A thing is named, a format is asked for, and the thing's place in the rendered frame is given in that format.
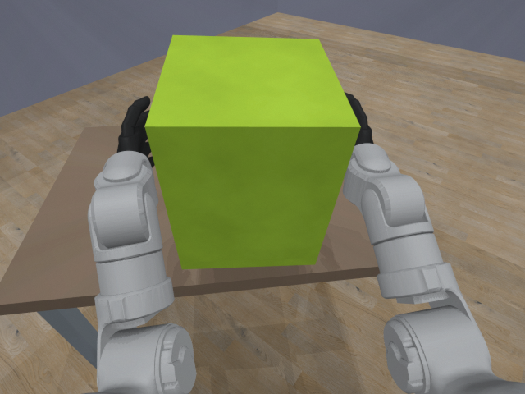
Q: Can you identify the table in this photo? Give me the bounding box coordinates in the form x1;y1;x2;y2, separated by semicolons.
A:
0;125;380;369

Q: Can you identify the robot left forearm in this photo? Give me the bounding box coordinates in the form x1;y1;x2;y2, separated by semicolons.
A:
88;151;175;386

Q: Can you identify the robot right upper arm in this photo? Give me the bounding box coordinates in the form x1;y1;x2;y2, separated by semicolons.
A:
384;305;525;394

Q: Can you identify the robot right forearm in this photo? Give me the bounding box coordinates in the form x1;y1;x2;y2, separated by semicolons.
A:
343;143;491;364

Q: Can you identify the robot left upper arm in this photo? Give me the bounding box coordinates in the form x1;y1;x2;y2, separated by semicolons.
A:
83;323;196;394

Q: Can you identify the robot left hand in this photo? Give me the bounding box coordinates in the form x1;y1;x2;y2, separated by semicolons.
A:
117;96;154;168

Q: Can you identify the carton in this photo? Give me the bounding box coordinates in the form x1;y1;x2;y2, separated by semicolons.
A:
145;35;361;269

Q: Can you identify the robot right hand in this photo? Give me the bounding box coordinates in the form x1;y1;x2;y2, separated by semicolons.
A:
345;92;374;145

